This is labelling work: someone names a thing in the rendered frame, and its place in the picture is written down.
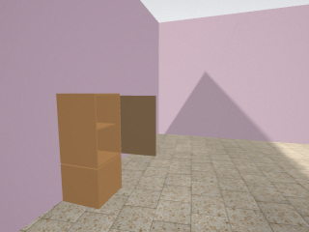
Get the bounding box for cupboard door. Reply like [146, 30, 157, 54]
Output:
[120, 96, 156, 157]

